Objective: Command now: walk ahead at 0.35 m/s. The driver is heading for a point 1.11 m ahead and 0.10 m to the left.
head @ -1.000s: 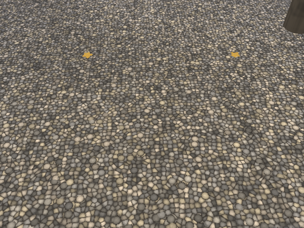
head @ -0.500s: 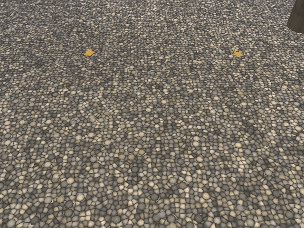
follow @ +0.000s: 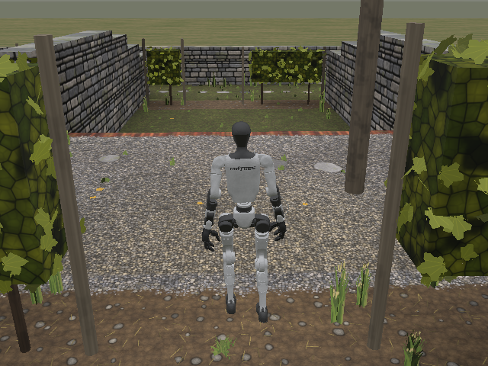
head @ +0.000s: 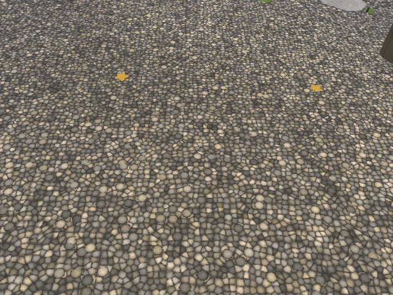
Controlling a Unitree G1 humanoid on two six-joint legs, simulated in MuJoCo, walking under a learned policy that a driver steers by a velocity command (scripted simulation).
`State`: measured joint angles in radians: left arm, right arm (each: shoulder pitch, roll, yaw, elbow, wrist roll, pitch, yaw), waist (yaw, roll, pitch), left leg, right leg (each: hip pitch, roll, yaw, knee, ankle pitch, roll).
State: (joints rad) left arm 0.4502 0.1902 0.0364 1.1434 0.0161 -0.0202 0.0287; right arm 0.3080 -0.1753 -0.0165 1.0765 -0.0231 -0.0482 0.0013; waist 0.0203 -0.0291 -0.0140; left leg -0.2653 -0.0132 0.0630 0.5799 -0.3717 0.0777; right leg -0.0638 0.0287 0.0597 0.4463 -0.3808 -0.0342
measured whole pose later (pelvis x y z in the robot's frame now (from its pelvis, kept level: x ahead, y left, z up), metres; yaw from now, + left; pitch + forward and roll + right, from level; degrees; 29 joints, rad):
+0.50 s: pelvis +0.25 +0.01 -0.02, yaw +0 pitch +0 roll +0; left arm 0.02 0.18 0.04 0.91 0.03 -0.07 -0.01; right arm 0.51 -0.15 -0.01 1.13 -0.01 -0.09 -0.02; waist -0.03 0.01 0.07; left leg 0.04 -0.04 0.04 0.71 -0.45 0.07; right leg -0.46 0.06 -0.14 0.57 -0.13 -0.15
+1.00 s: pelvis +0.53 +0.02 -0.01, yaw +0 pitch +1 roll -1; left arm 0.50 0.16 0.02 1.10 0.03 -0.10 0.02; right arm -0.01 -0.17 -0.03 0.88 -0.02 -0.06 0.02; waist 0.07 0.01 0.07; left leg -0.50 0.00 0.10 0.54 -0.11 0.10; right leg 0.14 0.07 -0.07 0.24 -0.39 -0.07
